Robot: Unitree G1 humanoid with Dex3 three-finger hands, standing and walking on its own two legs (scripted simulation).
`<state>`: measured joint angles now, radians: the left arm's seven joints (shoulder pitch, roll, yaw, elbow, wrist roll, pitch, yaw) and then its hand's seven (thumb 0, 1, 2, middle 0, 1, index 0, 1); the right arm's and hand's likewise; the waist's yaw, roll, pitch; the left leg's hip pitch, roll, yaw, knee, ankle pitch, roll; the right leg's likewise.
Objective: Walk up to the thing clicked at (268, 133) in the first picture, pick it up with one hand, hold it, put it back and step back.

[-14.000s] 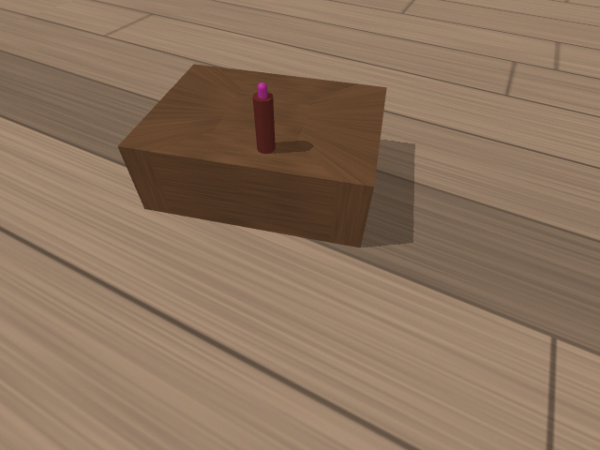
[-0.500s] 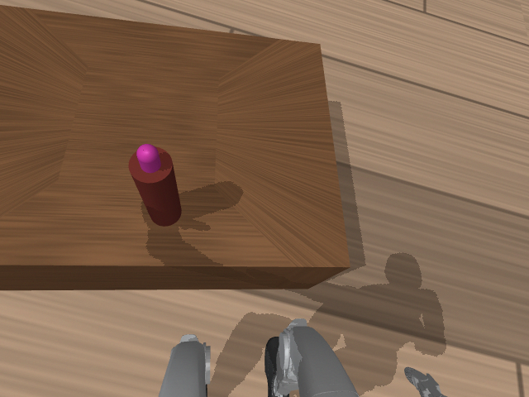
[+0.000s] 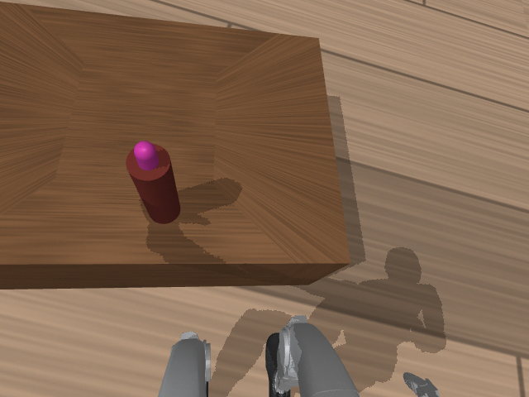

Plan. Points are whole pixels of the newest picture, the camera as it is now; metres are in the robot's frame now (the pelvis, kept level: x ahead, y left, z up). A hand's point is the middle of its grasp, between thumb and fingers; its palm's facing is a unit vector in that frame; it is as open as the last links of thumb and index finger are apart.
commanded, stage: go down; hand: left
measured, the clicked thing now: (155, 183) +0.50 +0.17 -0.17
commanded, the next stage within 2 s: approach in 0.06 s
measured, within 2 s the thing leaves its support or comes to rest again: neither
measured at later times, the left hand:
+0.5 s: hand out of the picture +0.46 +0.35 +0.01, palm faces +0.09 -0.99 +0.04, open 17.7 cm
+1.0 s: hand (137, 184) +0.49 +0.20 -0.17, palm faces +0.03 -1.00 +0.04, open 17.7 cm
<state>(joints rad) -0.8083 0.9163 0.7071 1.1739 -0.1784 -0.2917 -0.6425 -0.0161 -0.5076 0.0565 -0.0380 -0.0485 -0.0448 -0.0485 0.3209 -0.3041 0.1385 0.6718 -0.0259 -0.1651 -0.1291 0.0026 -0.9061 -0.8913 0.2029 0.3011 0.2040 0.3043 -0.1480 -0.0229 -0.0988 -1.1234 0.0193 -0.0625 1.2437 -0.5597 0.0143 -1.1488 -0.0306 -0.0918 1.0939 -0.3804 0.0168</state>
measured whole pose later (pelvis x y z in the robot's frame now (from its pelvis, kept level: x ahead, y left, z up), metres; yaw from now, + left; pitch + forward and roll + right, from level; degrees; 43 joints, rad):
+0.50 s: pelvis +0.00 +0.00 -0.03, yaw +0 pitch +29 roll -5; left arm -0.85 0.88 0.60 1.28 -0.21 -0.38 -0.63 -0.01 -0.60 0.01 -0.04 -0.05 -0.06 -0.04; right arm 0.30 -0.33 0.14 0.64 -0.03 -0.18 -0.11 0.00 -0.87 -0.88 0.20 0.30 0.20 0.30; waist -0.16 -0.03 -0.10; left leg -1.27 0.01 -0.07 1.36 -0.60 0.02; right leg -1.30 -0.04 -0.09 1.21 -0.42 0.02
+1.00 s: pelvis -0.05 -0.01 -0.19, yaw -1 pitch +36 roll -4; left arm -1.02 0.61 0.53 1.28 -0.06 -0.55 -0.32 -0.02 -0.60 0.07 -0.01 -0.10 -0.04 -0.09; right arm 0.25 -0.26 0.12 0.67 -0.10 -0.12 0.03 0.00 -0.90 -0.89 0.20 0.30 0.20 0.30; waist -0.23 0.03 -0.14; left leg -1.85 -0.01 -0.05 1.94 -0.71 0.02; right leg -1.91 -0.07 -0.05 1.80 -0.51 0.01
